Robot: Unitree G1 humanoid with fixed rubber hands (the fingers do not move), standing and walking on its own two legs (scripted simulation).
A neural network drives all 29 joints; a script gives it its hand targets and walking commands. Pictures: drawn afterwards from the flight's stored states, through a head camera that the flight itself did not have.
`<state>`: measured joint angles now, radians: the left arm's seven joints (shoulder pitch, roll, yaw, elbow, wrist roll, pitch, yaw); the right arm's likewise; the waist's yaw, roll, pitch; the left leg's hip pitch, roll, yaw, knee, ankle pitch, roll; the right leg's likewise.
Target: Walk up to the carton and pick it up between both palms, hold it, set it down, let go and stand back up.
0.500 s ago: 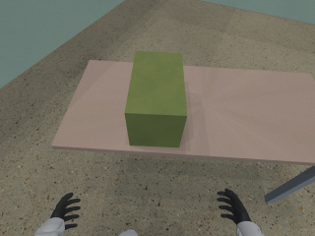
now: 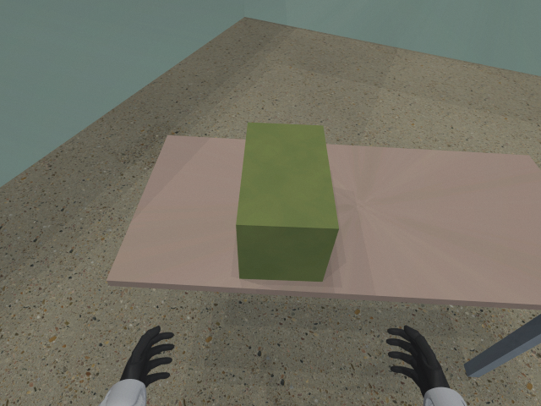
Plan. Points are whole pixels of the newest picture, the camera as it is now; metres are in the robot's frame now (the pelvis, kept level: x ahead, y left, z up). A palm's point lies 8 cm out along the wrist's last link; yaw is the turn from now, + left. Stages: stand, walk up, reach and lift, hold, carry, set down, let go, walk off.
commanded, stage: reach and lift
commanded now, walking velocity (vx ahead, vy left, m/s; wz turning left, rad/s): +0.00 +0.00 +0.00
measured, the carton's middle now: (283, 198) +0.56 +0.04 -0.06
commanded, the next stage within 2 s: none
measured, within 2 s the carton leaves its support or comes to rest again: neither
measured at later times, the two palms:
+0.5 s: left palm (146, 340) +0.23 +0.24 -0.06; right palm (418, 349) +0.25 -0.18 -0.05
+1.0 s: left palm (156, 305) +0.28 +0.23 -0.04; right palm (404, 322) +0.29 -0.17 -0.04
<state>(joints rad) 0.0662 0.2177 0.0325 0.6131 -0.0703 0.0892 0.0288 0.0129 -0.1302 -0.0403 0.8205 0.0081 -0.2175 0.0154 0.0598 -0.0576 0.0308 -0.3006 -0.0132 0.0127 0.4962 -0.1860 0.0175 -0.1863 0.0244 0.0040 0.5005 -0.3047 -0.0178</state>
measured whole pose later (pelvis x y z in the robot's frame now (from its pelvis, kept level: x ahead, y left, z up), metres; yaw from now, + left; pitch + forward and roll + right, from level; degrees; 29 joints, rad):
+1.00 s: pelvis +0.02 -0.01 -0.02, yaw +0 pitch +4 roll +0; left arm -0.16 0.22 0.05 0.88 -0.16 -0.47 -0.03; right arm -0.20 -0.09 0.13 1.02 0.22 -0.63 -0.07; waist 0.03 -0.04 -0.05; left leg -0.45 -0.01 0.00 0.67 -0.29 0.01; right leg -0.33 0.03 -0.01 0.67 -0.41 -0.03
